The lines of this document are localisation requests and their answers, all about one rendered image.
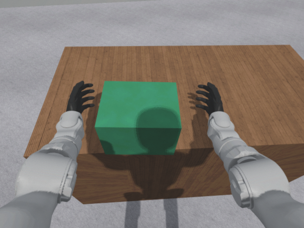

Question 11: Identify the robot right upper arm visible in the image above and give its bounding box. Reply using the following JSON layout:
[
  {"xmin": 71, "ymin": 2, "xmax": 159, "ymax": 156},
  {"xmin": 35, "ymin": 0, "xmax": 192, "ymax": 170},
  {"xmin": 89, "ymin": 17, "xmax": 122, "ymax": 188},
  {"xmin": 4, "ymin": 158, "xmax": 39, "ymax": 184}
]
[{"xmin": 228, "ymin": 158, "xmax": 304, "ymax": 228}]

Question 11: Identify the robot left hand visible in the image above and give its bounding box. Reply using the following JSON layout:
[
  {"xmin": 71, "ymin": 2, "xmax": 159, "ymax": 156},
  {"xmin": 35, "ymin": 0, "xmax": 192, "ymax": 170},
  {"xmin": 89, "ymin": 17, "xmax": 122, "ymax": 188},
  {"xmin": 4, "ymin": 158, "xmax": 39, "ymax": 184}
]
[{"xmin": 66, "ymin": 81, "xmax": 95, "ymax": 114}]

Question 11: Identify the right robot forearm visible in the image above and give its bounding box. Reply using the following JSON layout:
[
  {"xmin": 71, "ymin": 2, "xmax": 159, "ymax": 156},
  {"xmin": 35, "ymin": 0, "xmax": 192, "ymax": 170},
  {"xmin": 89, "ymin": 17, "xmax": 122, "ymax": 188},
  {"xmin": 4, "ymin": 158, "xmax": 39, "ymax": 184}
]
[{"xmin": 207, "ymin": 111, "xmax": 291, "ymax": 194}]

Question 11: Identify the left robot forearm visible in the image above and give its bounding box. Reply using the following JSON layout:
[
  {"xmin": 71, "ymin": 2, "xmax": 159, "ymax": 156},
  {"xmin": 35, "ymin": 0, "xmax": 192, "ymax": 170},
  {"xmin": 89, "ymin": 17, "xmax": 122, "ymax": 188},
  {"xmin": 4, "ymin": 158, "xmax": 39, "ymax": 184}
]
[{"xmin": 15, "ymin": 111, "xmax": 85, "ymax": 195}]

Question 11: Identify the pedestal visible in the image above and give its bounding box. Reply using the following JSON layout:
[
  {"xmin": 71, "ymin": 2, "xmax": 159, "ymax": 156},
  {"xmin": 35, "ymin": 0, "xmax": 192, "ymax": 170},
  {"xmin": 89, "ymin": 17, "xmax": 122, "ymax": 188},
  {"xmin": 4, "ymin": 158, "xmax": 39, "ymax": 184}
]
[{"xmin": 23, "ymin": 45, "xmax": 304, "ymax": 204}]

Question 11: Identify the carton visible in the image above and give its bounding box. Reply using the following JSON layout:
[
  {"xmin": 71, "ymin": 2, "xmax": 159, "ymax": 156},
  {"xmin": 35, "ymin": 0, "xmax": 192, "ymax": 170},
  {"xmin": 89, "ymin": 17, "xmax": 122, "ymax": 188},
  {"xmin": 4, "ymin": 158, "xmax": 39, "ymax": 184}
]
[{"xmin": 95, "ymin": 81, "xmax": 181, "ymax": 155}]

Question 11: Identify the robot left upper arm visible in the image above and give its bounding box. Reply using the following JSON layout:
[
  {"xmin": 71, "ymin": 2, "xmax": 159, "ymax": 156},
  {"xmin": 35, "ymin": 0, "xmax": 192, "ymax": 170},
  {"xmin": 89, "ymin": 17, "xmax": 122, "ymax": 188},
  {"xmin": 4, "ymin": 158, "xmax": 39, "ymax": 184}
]
[{"xmin": 0, "ymin": 152, "xmax": 77, "ymax": 228}]

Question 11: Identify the robot right hand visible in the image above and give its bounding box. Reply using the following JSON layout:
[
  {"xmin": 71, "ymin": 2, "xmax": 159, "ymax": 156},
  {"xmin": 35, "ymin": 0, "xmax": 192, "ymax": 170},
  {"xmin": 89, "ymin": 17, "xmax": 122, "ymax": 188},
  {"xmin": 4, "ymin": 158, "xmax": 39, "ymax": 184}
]
[{"xmin": 195, "ymin": 82, "xmax": 224, "ymax": 117}]

